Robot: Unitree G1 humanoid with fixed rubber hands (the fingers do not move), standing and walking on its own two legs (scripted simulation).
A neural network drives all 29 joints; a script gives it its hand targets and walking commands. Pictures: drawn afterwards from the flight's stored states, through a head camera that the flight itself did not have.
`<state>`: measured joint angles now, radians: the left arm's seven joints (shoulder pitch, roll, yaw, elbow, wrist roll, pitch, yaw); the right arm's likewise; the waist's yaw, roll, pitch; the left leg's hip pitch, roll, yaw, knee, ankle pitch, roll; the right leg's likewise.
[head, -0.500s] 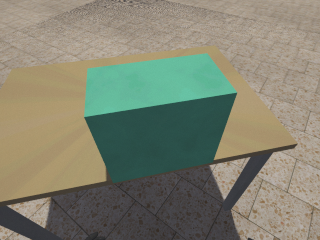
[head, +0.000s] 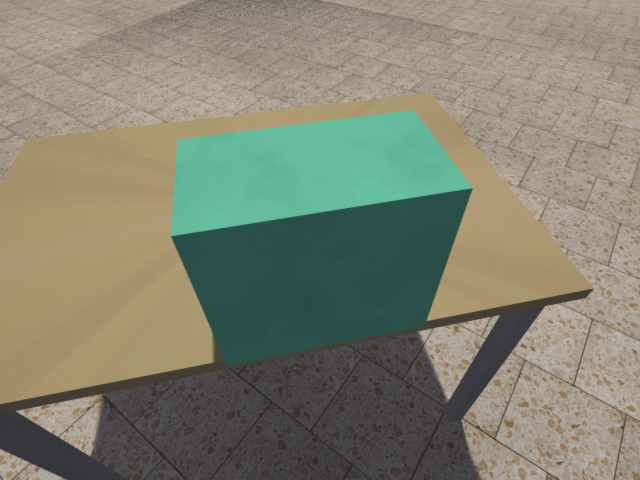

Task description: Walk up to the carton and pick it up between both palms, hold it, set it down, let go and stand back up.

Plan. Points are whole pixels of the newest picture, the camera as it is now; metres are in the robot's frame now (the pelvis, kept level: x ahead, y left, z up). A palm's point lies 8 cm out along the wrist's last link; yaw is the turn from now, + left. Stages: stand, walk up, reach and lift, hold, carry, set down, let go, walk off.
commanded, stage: stand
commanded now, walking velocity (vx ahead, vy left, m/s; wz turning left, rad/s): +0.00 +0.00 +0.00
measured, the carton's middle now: (316, 244) +0.42 +0.04 +0.08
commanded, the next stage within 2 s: walk up in 1.88 s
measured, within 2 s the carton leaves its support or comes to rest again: neither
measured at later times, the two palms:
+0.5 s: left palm out of the picture +0.04 +0.23 -0.13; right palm out of the picture +0.04 -0.23 -0.13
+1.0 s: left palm out of the picture -0.02 +0.21 -0.14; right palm out of the picture -0.01 -0.21 -0.14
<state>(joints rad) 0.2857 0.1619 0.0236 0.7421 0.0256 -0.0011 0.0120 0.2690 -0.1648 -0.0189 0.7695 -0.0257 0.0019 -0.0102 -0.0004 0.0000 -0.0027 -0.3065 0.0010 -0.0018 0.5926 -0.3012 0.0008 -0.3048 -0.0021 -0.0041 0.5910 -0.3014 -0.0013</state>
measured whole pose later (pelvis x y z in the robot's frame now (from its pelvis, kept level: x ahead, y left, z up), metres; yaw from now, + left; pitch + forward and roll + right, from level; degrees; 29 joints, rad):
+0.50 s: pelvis +0.00 +0.00 +0.01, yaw +0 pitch +0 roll +0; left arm 0.30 0.15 0.04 0.92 0.02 -0.01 0.03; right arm 0.29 -0.16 -0.04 0.95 -0.02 0.00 -0.03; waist 0.00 0.00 0.02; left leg -0.24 0.00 -0.01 0.50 -0.26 0.00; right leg -0.23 0.00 0.00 0.50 -0.26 0.00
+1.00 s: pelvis +0.00 +0.00 +0.01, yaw +0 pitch -2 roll +0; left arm 0.31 0.11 0.03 1.10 0.01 -0.01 0.04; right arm 0.30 -0.12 -0.03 1.11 -0.01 0.00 -0.04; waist 0.00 0.00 0.04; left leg -0.19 0.00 -0.01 0.45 -0.23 0.00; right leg -0.18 0.00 0.00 0.44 -0.23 0.00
